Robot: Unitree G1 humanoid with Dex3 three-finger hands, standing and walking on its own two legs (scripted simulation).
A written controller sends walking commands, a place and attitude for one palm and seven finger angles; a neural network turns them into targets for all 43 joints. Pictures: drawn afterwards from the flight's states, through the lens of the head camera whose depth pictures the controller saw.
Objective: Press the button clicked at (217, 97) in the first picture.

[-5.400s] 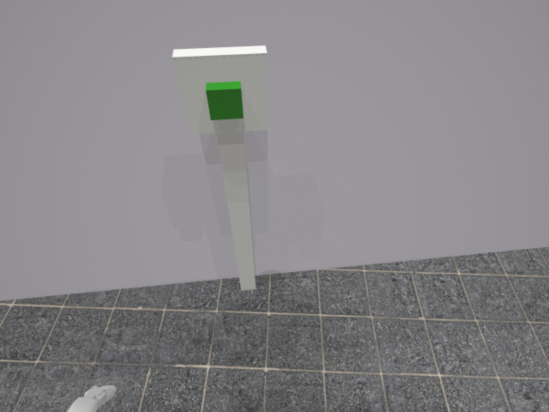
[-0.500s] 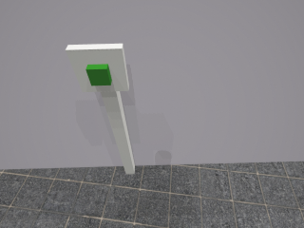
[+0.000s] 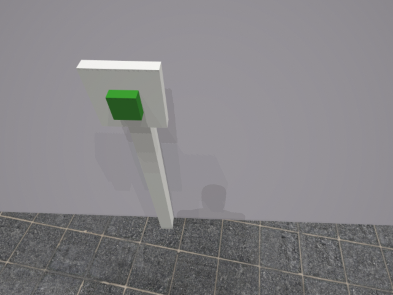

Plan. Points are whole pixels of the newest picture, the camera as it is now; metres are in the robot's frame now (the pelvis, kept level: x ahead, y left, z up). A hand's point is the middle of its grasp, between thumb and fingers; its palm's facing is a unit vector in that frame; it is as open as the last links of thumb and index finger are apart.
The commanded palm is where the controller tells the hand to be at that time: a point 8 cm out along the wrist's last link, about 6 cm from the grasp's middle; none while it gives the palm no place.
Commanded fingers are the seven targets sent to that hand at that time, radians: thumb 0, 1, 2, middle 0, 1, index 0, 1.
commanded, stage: come to a stop and stand still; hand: left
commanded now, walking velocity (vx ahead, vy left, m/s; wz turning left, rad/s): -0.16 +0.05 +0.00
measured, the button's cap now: (126, 104) +0.47 +0.20 +0.12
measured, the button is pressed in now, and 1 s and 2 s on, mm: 0 0 0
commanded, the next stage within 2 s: look again from close up in 0.90 s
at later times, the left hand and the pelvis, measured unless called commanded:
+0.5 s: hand out of the picture +0.01 +0.18 -0.17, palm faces +0.03 -0.97 -0.24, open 7.3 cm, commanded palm none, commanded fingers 0.00 0.90 0.90 -0.20 -0.30 -0.20 -0.30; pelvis -0.02 +0.00 +0.00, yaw +0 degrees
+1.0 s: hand out of the picture -0.02 +0.14 -0.17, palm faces +0.03 -0.99 -0.16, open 7.3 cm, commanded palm none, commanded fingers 0.00 0.90 0.90 -0.20 -0.30 -0.20 -0.30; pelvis +0.00 -0.02 +0.01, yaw +0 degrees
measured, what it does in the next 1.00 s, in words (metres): steps on the spot: left foot, then right foot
